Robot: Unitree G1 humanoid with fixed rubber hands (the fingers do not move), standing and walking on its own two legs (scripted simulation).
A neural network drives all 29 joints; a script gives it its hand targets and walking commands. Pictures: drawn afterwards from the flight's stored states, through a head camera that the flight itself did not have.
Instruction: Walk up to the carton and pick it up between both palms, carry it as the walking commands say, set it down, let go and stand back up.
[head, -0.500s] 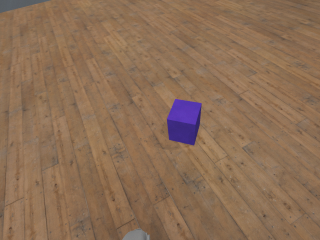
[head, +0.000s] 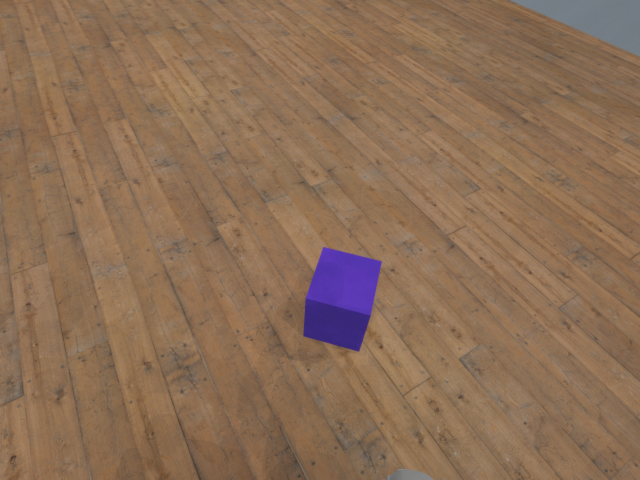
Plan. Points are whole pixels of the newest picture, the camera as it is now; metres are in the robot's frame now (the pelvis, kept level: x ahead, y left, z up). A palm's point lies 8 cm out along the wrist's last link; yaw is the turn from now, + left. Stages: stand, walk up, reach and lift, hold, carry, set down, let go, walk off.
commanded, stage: walk up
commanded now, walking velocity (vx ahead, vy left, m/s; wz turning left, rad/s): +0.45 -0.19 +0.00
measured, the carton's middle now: (341, 299) +0.77 -0.09 -0.66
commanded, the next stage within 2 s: none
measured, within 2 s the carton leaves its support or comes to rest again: neither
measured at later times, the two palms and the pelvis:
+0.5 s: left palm (200, 466) +0.18 +0.17 -0.11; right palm (549, 451) +0.21 -0.33 -0.16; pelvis +0.17 -0.08 +0.00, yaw +1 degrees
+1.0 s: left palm (183, 415) +0.25 +0.22 -0.16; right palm (519, 388) +0.29 -0.29 -0.12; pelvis +0.23 -0.04 +0.00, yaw +0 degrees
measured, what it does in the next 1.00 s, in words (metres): walks ahead: right foot, then left foot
